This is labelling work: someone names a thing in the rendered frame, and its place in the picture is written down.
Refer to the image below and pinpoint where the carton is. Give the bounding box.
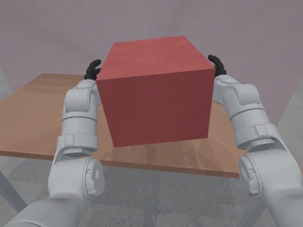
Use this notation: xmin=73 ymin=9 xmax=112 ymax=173
xmin=96 ymin=35 xmax=216 ymax=148

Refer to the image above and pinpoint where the table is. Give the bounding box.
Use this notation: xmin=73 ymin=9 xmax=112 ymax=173
xmin=0 ymin=73 xmax=303 ymax=227

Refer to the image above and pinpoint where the right robot forearm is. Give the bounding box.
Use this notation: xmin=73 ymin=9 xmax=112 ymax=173
xmin=212 ymin=75 xmax=303 ymax=186

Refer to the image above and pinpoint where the left robot hand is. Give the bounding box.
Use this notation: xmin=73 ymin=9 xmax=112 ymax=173
xmin=84 ymin=59 xmax=101 ymax=81

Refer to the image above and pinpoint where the robot right upper arm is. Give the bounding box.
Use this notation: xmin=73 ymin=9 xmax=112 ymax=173
xmin=238 ymin=148 xmax=303 ymax=227

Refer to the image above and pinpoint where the right robot hand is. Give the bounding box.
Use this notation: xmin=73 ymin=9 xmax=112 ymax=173
xmin=208 ymin=55 xmax=226 ymax=77

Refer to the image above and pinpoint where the robot left upper arm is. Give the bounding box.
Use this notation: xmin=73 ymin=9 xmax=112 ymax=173
xmin=3 ymin=157 xmax=105 ymax=227

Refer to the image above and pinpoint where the left robot forearm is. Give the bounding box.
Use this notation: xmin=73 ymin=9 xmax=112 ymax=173
xmin=47 ymin=79 xmax=102 ymax=195

